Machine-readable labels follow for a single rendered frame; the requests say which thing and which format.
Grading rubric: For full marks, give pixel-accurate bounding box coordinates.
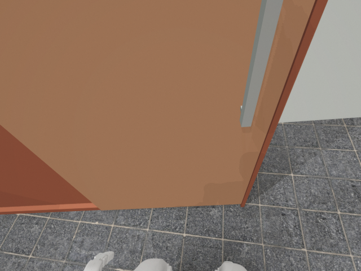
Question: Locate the handle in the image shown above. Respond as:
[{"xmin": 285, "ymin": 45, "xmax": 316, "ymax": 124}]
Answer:
[{"xmin": 240, "ymin": 0, "xmax": 283, "ymax": 127}]

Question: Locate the left robot hand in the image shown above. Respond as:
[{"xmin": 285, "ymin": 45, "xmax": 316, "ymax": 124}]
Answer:
[{"xmin": 83, "ymin": 251, "xmax": 115, "ymax": 271}]

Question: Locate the wardrobe door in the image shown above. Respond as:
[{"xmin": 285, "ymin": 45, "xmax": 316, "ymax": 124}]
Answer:
[
  {"xmin": 0, "ymin": 125, "xmax": 92, "ymax": 207},
  {"xmin": 0, "ymin": 0, "xmax": 315, "ymax": 211}
]

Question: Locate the left robot thigh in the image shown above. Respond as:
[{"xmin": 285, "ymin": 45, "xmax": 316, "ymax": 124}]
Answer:
[{"xmin": 134, "ymin": 259, "xmax": 172, "ymax": 271}]

